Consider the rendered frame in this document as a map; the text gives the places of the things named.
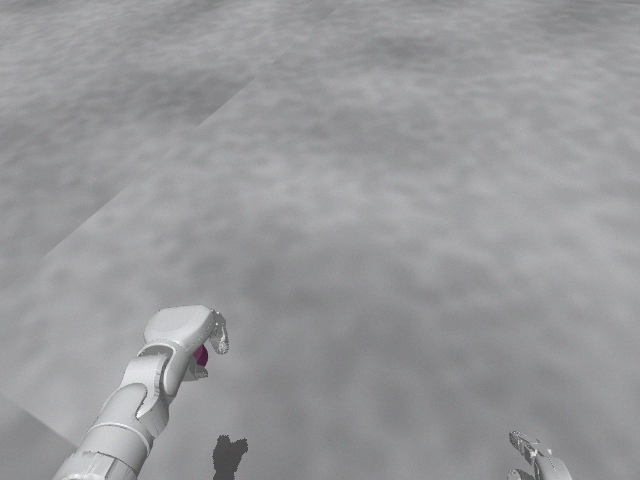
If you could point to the tin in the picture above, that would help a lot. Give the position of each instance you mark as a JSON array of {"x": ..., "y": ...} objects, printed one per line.
[{"x": 201, "y": 356}]

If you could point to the left robot hand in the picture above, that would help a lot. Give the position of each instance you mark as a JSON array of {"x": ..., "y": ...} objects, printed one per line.
[{"x": 189, "y": 326}]

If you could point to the right robot hand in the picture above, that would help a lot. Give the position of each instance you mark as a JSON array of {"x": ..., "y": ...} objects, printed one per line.
[{"x": 538, "y": 455}]

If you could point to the left robot arm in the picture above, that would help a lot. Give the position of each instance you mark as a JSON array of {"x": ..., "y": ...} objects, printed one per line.
[{"x": 133, "y": 416}]

